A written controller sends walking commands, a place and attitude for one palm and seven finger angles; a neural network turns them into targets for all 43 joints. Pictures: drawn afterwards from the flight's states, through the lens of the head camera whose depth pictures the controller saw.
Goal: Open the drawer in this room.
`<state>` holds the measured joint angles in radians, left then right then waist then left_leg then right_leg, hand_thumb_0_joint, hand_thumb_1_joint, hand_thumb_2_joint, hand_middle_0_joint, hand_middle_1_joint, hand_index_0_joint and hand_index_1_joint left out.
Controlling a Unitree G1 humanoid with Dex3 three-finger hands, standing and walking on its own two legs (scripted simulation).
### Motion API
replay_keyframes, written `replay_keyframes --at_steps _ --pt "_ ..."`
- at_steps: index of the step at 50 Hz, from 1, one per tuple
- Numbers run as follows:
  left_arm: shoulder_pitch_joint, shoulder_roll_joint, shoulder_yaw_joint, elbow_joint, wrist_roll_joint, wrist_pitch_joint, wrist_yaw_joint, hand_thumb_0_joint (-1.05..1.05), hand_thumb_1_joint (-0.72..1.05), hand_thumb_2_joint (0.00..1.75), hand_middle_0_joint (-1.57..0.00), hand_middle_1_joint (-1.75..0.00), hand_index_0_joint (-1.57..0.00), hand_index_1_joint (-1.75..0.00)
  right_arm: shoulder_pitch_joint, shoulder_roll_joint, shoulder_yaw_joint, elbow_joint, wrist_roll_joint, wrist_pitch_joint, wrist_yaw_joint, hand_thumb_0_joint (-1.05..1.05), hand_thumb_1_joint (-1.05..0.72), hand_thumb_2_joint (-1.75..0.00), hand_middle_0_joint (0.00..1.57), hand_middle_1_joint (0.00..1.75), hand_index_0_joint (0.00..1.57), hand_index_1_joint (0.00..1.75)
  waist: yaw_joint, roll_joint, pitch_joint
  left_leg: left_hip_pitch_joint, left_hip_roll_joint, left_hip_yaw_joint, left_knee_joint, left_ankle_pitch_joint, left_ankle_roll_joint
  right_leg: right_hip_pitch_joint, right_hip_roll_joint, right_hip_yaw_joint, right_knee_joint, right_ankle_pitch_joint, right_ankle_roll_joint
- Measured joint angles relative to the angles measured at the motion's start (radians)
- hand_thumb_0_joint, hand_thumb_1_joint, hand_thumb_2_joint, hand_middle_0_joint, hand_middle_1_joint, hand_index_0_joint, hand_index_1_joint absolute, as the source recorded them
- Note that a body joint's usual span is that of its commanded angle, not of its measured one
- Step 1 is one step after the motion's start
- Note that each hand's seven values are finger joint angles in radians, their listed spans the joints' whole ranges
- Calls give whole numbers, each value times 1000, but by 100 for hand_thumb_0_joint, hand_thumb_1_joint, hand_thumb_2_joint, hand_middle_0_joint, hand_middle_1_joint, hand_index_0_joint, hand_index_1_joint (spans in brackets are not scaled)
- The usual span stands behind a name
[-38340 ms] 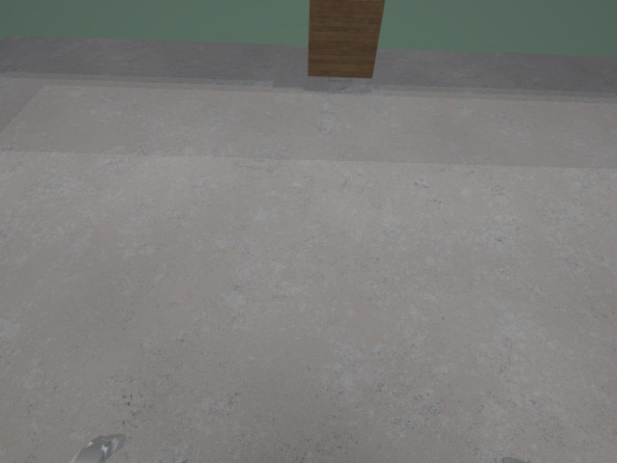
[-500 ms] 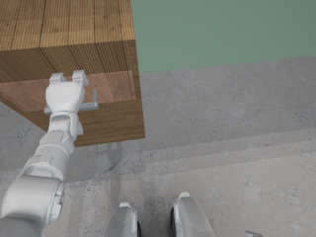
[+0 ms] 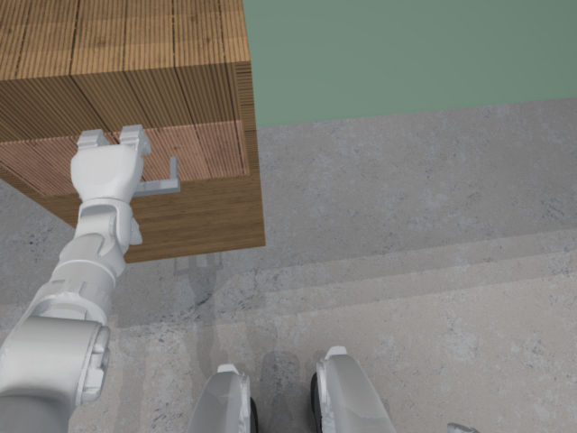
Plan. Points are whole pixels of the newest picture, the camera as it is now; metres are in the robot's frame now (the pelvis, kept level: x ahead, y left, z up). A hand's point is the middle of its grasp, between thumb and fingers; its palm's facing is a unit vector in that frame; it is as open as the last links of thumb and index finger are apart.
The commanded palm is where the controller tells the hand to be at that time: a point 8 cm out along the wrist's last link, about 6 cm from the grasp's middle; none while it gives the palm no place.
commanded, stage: move the hooked fingers above the handle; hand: left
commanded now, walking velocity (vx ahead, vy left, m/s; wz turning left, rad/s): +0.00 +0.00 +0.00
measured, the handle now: (131, 179) +0.52 +0.24 -0.10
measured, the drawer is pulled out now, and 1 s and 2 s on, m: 0.00 0.00 0.00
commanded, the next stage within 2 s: lower the fingers behind the handle in 0.58 s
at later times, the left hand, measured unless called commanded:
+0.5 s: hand (118, 194) +0.47 +0.23 -0.05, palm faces -0.07 -0.03 -1.00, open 13.8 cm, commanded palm +0.45 +0.22 +0.01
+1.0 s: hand (129, 205) +0.46 +0.22 -0.07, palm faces -0.08 -0.04 -1.00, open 13.8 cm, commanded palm +0.44 +0.22 -0.01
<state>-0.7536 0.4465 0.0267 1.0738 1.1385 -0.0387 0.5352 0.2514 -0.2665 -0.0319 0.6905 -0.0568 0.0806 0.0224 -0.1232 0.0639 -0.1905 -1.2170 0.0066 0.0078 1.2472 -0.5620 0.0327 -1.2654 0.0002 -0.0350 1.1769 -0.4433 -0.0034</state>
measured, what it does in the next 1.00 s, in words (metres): stands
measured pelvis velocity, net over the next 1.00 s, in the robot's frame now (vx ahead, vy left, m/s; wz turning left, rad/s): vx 0.01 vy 0.00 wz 0.00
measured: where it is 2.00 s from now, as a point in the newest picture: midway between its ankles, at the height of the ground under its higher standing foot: outside the picture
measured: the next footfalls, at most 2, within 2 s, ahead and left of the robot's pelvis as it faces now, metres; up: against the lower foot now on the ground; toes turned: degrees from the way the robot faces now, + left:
none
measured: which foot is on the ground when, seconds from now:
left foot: down 0.00-1.00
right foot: down 0.00-1.00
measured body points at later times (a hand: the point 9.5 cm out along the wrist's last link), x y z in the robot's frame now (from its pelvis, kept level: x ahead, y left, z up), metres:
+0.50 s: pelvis +0.01 +0.01 +0.01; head +0.17 +0.00 +0.43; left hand +0.46 +0.23 +0.00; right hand +0.06 -0.27 -0.13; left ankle +0.00 +0.10 -0.62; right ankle +0.05 -0.12 -0.62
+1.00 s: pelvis +0.01 +0.00 +0.00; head +0.17 +0.00 +0.42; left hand +0.45 +0.22 -0.01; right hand +0.06 -0.27 -0.14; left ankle +0.00 +0.10 -0.62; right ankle +0.05 -0.12 -0.62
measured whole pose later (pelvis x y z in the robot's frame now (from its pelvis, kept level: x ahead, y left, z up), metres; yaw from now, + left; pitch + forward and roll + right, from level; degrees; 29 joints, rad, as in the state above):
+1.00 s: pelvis +0.01 +0.00 +0.00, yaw +0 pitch +31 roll -2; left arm -0.67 0.42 0.03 1.03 1.15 -0.09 0.55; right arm 0.24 -0.26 -0.05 0.70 -0.07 0.09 0.03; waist -0.11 0.06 -0.20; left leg -1.22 0.00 0.01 1.27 -0.58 0.03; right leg -1.27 0.00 -0.04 1.20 -0.46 0.00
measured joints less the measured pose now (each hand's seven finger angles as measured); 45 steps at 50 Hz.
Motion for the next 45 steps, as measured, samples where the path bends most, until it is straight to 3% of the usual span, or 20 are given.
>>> replay_keyframes --at_steps 3,7,13,19,25,30,35,45 --pt "23 5 6 -1 -10 13 -27 0 -49 30 -33 -121 -33 -122 2 5 5 -6 5 6 -2 0 -90 -90 20 30 21 29 2 0 7 17 1 8 -14 3 3 13 2 8 -11 4 3" --pt "63 7 0 -40 -26 -18 -54 0 -49 30 -32 -121 -33 -121 16 15 1 -3 6 1 -9 0 -90 -90 20 30 21 29 12 -2 6 36 -2 7 -30 6 4 33 -1 8 -26 5 5" --pt "72 -6 -25 -59 -9 -69 -27 0 -49 30 -32 -120 -32 -121 22 19 -5 18 -2 -4 -11 0 -90 -90 20 30 21 29 21 -4 -8 47 -6 -6 -29 -1 3 52 -5 -5 -31 -4 5" --pt "47 -16 -5 -36 1 -36 14 0 -49 30 -32 -120 -32 -120 1 13 -9 12 -9 6 3 0 -90 -90 20 30 21 29 11 -5 -8 33 -4 -5 -15 -8 4 39 -4 -4 -20 -9 6" --pt "70 -18 2 -47 -12 1 -7 0 -49 30 -32 -120 -32 -120 -5 10 -10 -2 -3 20 7 0 -90 -90 20 30 21 29 15 -2 4 52 -1 6 -32 -6 7 51 1 7 -33 -4 9" --pt "106 -21 -10 -74 -24 -21 -32 0 -49 30 -32 -120 -32 -120 4 14 -10 2 0 19 -3 0 -90 -90 20 30 21 29 25 -3 5 78 -2 7 -53 -2 7 77 0 8 -50 -3 9" --pt "118 -22 -10 -95 -11 -56 -17 0 -49 30 -32 -120 -32 -120 8 17 -11 10 -6 18 -6 0 -90 -90 20 30 21 29 28 -7 -6 84 -4 0 -53 -5 4 85 -2 2 -51 -8 6" --pt "83 -29 -6 -29 1 -30 6 0 -49 30 -32 -120 -32 -120 -11 11 -14 4 -11 15 8 0 -90 -90 20 30 21 29 20 -9 -8 37 -2 -1 -14 -13 2 37 -1 1 -12 -14 3"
